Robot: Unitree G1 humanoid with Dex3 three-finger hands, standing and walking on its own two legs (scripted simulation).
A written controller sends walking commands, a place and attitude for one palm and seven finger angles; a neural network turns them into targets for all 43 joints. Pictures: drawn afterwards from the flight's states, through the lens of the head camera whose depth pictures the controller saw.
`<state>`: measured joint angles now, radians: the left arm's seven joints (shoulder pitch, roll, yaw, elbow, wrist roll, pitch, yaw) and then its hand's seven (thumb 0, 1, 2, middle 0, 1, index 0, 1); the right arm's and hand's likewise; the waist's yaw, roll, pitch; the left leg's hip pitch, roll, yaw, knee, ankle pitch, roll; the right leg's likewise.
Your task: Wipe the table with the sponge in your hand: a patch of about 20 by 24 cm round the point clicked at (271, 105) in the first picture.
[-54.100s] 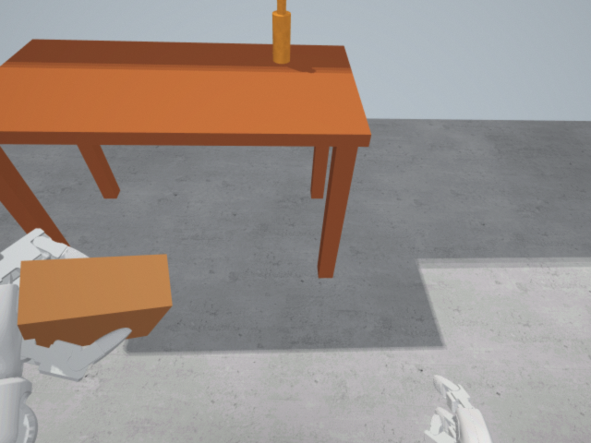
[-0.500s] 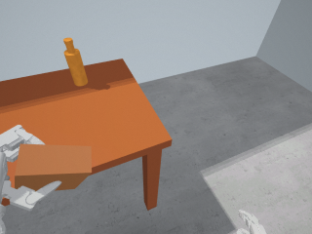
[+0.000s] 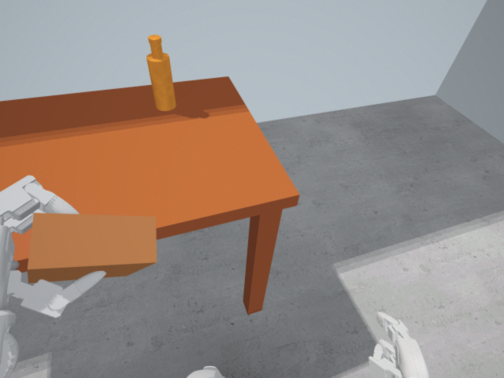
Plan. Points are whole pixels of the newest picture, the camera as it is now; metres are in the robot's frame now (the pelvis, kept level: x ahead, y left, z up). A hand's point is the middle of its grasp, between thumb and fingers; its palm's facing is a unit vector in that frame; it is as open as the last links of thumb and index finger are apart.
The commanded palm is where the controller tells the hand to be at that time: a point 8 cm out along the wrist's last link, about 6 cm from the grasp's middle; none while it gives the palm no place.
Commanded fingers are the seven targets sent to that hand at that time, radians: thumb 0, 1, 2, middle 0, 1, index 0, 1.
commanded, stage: step back with the hand held close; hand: left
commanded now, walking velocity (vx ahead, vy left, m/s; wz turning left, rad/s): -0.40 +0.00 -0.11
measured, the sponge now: (107, 250) +0.23 +0.20 +0.15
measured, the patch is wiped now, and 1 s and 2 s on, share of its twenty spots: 0.95 0.95 0.95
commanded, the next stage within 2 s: stop stepping back and stand still in 0.30 s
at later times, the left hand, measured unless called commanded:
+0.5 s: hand (51, 331) +0.13 +0.20 +0.18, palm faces +0.15 -0.89 -0.43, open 9.6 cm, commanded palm +0.08 +0.26 +0.20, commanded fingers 0.00 0.10 1.30 -1.20 -1.60 -1.20 -1.60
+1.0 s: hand out of the picture +0.00 +0.23 +0.18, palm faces +0.34 -0.86 -0.39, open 9.6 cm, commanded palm -0.04 +0.27 +0.20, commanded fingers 0.00 0.10 1.30 -1.20 -1.60 -1.20 -1.60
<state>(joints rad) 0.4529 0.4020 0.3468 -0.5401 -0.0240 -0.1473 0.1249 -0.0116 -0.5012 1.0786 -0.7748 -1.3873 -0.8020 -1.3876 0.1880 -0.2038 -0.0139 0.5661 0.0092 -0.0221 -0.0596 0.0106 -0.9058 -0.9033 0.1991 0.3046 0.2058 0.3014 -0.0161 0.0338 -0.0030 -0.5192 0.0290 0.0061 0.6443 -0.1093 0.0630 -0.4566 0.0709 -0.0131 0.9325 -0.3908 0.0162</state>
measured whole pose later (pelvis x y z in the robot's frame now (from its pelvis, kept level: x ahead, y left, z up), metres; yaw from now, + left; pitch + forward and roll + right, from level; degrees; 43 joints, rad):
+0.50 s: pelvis -0.12 +0.01 +0.02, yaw -9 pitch +1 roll +0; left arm 0.54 0.42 0.34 -0.56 -0.08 -0.09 0.12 -0.01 -0.50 1.08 -0.77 -1.39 -0.80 -1.39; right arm 0.16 -0.18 -0.01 0.56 0.02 -0.06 -0.03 0.01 -0.91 -0.90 0.20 0.30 0.21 0.30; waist -0.04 -0.02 0.00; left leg -0.38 0.03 0.07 0.45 -0.09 0.02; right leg -0.39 0.05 0.02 0.76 -0.46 0.01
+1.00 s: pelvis -0.21 +0.00 +0.01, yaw -3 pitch -3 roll +1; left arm 0.48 0.36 0.31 -0.43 -0.03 -0.13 0.12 -0.01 -0.50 1.08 -0.78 -1.39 -0.80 -1.39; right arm 0.27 -0.21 -0.01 0.69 0.00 -0.07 -0.07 0.01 -0.91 -0.90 0.20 0.30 0.20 0.30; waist -0.01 0.00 -0.06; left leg -0.44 0.02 -0.01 0.96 -0.42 0.02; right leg -0.32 0.02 -0.07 0.60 -0.22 -0.08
